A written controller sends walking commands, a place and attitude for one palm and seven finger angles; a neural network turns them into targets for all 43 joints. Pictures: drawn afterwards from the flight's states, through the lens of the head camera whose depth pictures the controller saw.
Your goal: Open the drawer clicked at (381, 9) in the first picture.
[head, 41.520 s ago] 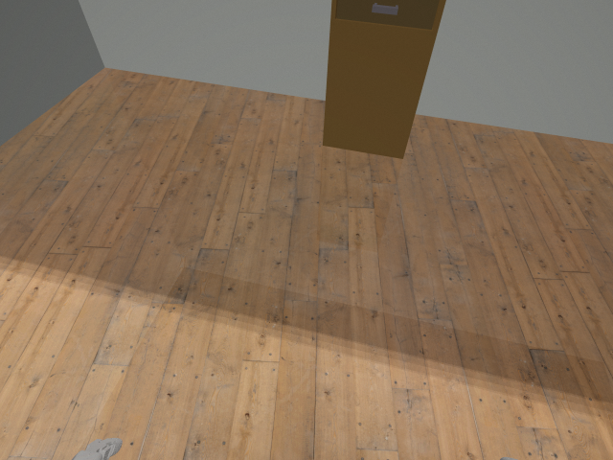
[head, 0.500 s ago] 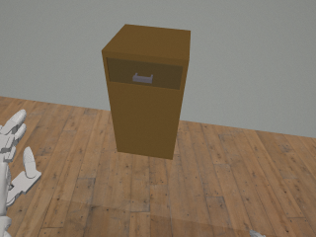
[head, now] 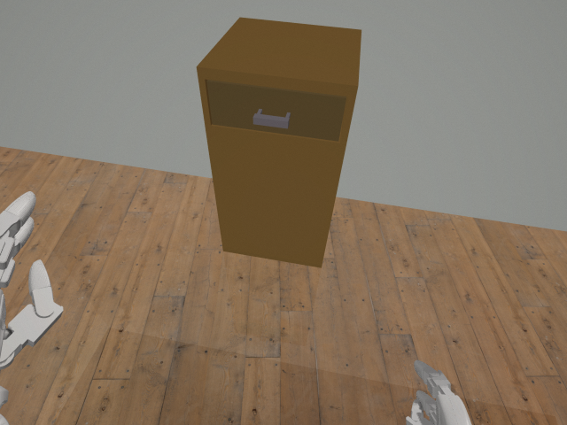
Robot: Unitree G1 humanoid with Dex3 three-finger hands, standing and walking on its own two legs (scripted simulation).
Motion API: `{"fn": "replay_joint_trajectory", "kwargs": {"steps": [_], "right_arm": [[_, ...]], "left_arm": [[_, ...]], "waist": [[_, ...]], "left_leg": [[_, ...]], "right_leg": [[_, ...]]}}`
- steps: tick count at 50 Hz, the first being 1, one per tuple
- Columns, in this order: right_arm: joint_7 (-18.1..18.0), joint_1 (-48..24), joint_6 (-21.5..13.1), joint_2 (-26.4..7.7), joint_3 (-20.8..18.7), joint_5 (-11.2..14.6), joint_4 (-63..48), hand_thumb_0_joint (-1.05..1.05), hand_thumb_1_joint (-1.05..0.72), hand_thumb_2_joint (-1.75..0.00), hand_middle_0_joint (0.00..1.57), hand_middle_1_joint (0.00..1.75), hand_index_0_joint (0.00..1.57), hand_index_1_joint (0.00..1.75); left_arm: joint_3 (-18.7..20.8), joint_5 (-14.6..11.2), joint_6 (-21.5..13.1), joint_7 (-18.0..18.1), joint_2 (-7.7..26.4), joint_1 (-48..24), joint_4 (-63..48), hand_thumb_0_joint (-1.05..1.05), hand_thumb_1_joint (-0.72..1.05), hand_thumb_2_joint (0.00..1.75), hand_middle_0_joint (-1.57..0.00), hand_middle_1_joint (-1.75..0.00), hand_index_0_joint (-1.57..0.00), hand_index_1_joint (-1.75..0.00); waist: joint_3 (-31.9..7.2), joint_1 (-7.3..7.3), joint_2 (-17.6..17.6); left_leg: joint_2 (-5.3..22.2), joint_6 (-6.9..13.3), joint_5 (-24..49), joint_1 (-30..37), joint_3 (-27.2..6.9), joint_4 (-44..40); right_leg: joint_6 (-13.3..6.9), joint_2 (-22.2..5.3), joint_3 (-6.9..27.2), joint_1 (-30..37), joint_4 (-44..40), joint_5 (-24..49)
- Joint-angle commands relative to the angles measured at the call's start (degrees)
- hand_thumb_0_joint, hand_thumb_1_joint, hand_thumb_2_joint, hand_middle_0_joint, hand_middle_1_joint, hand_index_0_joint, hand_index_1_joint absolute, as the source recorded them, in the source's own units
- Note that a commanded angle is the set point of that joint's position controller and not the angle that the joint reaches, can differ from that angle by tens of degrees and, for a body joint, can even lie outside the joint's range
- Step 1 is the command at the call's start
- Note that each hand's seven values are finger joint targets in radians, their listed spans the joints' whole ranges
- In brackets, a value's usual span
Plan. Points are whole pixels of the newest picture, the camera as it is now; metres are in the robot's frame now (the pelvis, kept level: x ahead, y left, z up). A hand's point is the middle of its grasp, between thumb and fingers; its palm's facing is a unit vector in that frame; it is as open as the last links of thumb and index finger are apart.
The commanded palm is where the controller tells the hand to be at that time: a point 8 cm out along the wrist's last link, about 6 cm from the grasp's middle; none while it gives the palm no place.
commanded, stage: stop stepping back and stand still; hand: left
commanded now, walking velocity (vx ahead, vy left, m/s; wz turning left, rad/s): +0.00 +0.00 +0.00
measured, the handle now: (272, 117) +0.91 +0.08 -0.04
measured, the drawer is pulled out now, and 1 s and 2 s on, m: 0.00 0.00 0.00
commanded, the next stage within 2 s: let the arm hang, fingers relaxed in 0.06 s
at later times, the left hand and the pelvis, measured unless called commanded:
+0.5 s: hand out of the picture +0.06 +0.21 -0.16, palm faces -0.09 -0.98 -0.19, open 7.4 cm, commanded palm none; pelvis +0.01 +0.01 +0.01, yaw +1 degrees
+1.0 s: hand out of the picture +0.09 +0.28 -0.13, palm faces -0.01 -0.92 -0.39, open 7.4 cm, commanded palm none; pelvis +0.02 +0.02 +0.02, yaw +2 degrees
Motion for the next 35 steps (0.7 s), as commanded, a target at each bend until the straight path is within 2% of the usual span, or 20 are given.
{"fn": "replay_joint_trajectory", "kwargs": {"steps": [1,2,4,6,7,8,9,10,12,14,16,17,18,20,23,24,28,30,32,35], "right_arm": [[-0.1,-5.0,-3.2,-7.2,-2.8,0.1,-8.1,0.0,-0.9,-0.9,0.2,0.3,0.2,0.3],[0.1,-4.9,-3.1,-6.9,-2.9,0.1,-7.7,0.0,-0.9,-0.9,0.2,0.3,0.2,0.3],[0.2,-5.3,-2.9,-6.9,-2.9,0.3,-7.4,0.0,-0.9,-0.9,0.2,0.3,0.2,0.3],[-0.1,-5.6,-2.6,-6.9,-2.8,0.3,-7.4,0.0,-0.9,-0.9,0.2,0.3,0.2,0.3],[-0.2,-6.1,-2.5,-7.1,-2.8,0.3,-7.9,0.0,-0.9,-0.9,0.2,0.3,0.2,0.3],[4.8,-7.6,-3.1,-19.5,-7.8,-0.2,7.4,0.0,-0.9,-0.9,0.2,0.3,0.2,0.3],[4.6,-3.4,0.2,-17.5,-8.4,0.1,7.1,0.0,-0.9,-0.9,0.2,0.3,0.2,0.3],[4.4,-2.8,2.3,-16.7,-7.6,0.2,6.0,0.0,-0.9,-0.9,0.2,0.3,0.2,0.3],[4.1,-5.0,4.5,-17.1,-6.1,-0.3,5.0,0.0,-0.9,-0.9,0.2,0.3,0.2,0.3],[4.3,-6.8,5.5,-17.5,-5.6,-0.5,5.4,0.0,-0.9,-0.9,0.2,0.3,0.2,0.3],[4.3,-7.8,6.5,-16.9,-5.4,-0.4,7.4,0.0,-0.9,-0.9,0.2,0.3,0.2,0.3],[4.4,-7.8,7.1,-16.6,-5.2,-0.3,8.7,0.0,-0.9,-0.9,0.2,0.3,0.2,0.3],[4.4,-7.6,7.6,-16.7,-5.0,-0.5,10.1,0.0,-0.9,-0.9,0.2,0.3,0.2,0.3],[4.5,-7.6,8.1,-16.7,-4.5,-0.5,12.4,0.0,-0.9,-0.9,0.2,0.3,0.2,0.3],[4.3,-8.3,8.4,-17.3,-4.2,-0.3,15.7,0.0,-0.9,-0.9,0.2,0.3,0.2,0.3],[4.3,-8.0,8.5,-17.6,-4.2,-0.1,16.5,0.0,-0.9,-0.9,0.2,0.3,0.2,0.3],[3.9,-6.6,8.6,-17.1,-4.0,-0.1,20.9,0.0,-0.9,-0.9,0.2,0.3,0.2,0.3],[3.7,-5.8,8.6,-17.2,-4.1,0.1,22.3,0.0,-0.9,-0.9,0.2,0.3,0.2,0.3],[3.5,-5.5,8.7,-17.3,-4.2,0.0,23.5,0.0,-0.9,-0.9,0.2,0.3,0.2,0.3],[3.6,-5.6,8.9,-17.6,-4.3,0.0,24.5,0.0,-0.9,-0.9,0.2,0.3,0.2,0.3]], "left_arm": [[5.8,-0.9,-3.6,0.8,8.3,-1.3,-13.6,0.0,0.9,0.9,-0.2,-0.3,-0.2,-0.3],[5.9,-1.3,-3.4,0.8,8.6,-1.4,-14.2,0.0,0.9,0.9,-0.2,-0.3,-0.2,-0.3],[5.5,-1.4,-2.9,1.0,8.3,-1.6,-14.7,0.0,0.9,0.9,-0.2,-0.3,-0.2,-0.3],[5.8,-1.6,-2.6,1.0,8.1,0.4,-13.3,0.0,0.9,0.9,-0.2,-0.3,-0.2,-0.3],[5.4,-1.6,-2.7,0.9,7.7,0.3,-13.7,0.0,0.9,0.9,-0.2,-0.3,-0.2,-0.3],[-14.8,4.0,6.5,-7.3,2.7,-7.1,34.3,0.0,0.9,0.9,-0.2,-0.3,-0.2,-0.3],[-13.7,3.3,10.3,-8.5,1.7,-6.7,35.7,0.0,0.9,0.9,-0.2,-0.3,-0.2,-0.3],[-13.9,2.6,11.2,-8.5,0.8,-8.7,36.9,0.0,0.9,0.9,-0.2,-0.3,-0.2,-0.3],[-13.8,2.3,11.3,-8.7,2.1,-11.6,43.0,0.0,0.9,0.9,-0.2,-0.3,-0.2,-0.3],[-13.8,2.4,10.9,-8.8,5.0,-13.9,50.7,0.0,0.9,0.9,-0.2,-0.3,-0.2,-0.3],[-14.6,2.1,10.7,-8.7,7.6,-17.0,58.8,0.0,0.9,0.9,-0.2,-0.3,-0.2,-0.3],[-15.1,1.9,10.7,-8.7,8.8,-19.6,62.4,0.0,0.9,0.9,-0.2,-0.3,-0.2,-0.3],[-15.7,1.7,10.6,-8.6,9.4,-21.8,65.5,0.0,0.9,0.9,-0.2,-0.3,-0.2,-0.3],[-16.6,1.2,10.7,-8.5,9.4,-24.0,71.0,0.0,0.9,0.9,-0.2,-0.3,-0.2,-0.3],[-17.5,0.8,10.8,-8.4,8.3,-23.8,78.2,0.0,0.9,0.9,-0.2,-0.3,-0.2,-0.3],[-17.4,0.8,10.6,-8.4,8.6,-23.6,79.9,0.0,0.9,0.9,-0.2,-0.3,-0.2,-0.3],[-17.9,0.5,10.6,-8.3,7.2,-23.0,86.1,0.0,0.9,0.9,-0.2,-0.3,-0.2,-0.3],[-17.9,0.5,10.4,-8.2,7.1,-23.2,88.1,0.0,0.9,0.9,-0.2,-0.3,-0.2,-0.3],[-18.0,0.4,10.4,-8.1,7.0,-23.4,89.7,0.0,0.9,0.9,-0.2,-0.3,-0.2,-0.3],[-18.0,0.5,10.4,-8.0,7.6,-24.0,91.0,0.0,0.9,0.9,-0.2,-0.3,-0.2,-0.3]], "waist": [[-1.0,-0.13,-0.8],[-2.1,-0.25,-3.5],[-3.3,-0.51,-1.5],[-3.8,-0.27,0.3],[-3.7,-0.1,3.3],[-0.9,-3.43,5.6],[-5.2,-1.91,5.3],[-6.0,-1.48,2.9],[-5.2,-0.06,0.0],[-5.3,1.24,-3.5],[-5.0,0.77,-5.5],[-4.0,0.02,-5.3],[-3.6,-0.6,-2.6],[-2.7,-0.73,3.5],[-2.4,0.07,7.0],[-2.4,0.27,5.6],[-2.2,-0.06,7.2],[-2.1,-0.13,4.6],[-1.2,-0.29,5.3],[0.3,-0.34,3.4]], "left_leg": [[2.3,1.0,-7.9,-1.6,-3.9,-5.0],[1.2,0.6,-4.8,1.0,-2.9,-1.3],[0.8,0.2,-1.2,2.5,-2.8,-0.9],[1.7,0.2,2.9,4.5,-3.9,-5.2],[2.8,0.4,5.6,5.7,-4.6,-7.1],[5.6,2.2,19.1,1.5,-8.1,1.1],[6.9,2.2,26.1,3.4,-7.5,-0.9],[8.9,3.9,25.7,1.3,-11.1,-2.8],[10.3,6.2,24.8,-0.7,-14.5,-5.4],[7.3,4.5,21.6,-2.1,-12.0,-5.0],[3.4,2.3,13.2,-0.8,-8.2,-2.9],[2.0,1.7,8.8,0.8,-7.1,-2.8],[1.7,1.3,6.8,3.0,-6.9,-3.6],[3.1,1.4,7.0,4.6,-8.1,-7.4],[4.6,1.6,4.4,4.7,-9.6,-11.8],[4.6,1.6,4.8,5.2,-9.6,-11.9],[4.9,1.3,3.5,7.9,-9.3,-13.9],[5.3,1.4,5.9,9.2,-9.1,-13.8],[5.5,1.5,5.7,9.7,-9.3,-14.6],[5.6,1.4,4.2,9.5,-9.1,-15.5]], "right_leg": [[-1.3,-5.8,11.4,0.3,-14.3,-3.6],[-2.3,-7.9,14.2,-1.1,-16.9,-4.0],[-3.6,-9.8,14.4,0.5,-17.2,0.9],[-2.3,-7.5,10.5,1.9,-14.6,4.9],[-1.3,-5.8,8.6,1.8,-12.9,6.7],[-1.2,-6.8,3.5,-4.1,-1.1,18.2],[-0.3,-5.0,4.3,-1.7,1.3,18.5],[-0.1,-2.6,2.6,-0.6,3.8,10.7],[-0.2,-1.3,3.3,0.6,5.4,2.1],[-1.3,-2.7,5.3,5.5,0.4,9.3],[-2.7,-6.7,9.6,7.2,-5.2,14.4],[-3.6,-8.5,11.2,5.5,-7.9,12.5],[-4.1,-9.0,11.9,4.3,-9.5,10.4],[-3.3,-7.4,10.0,4.4,-10.1,6.5],[-2.1,-5.7,8.8,7.4,-12.2,3.4],[-2.2,-5.9,8.7,8.0,-13.2,3.6],[-2.1,-6.1,8.0,7.8,-16.0,2.3],[-2.0,-6.5,7.7,8.1,-16.8,4.4],[-2.0,-6.4,7.4,7.9,-17.3,4.1],[-1.9,-6.5,7.3,7.3,-18.5,2.4]]}}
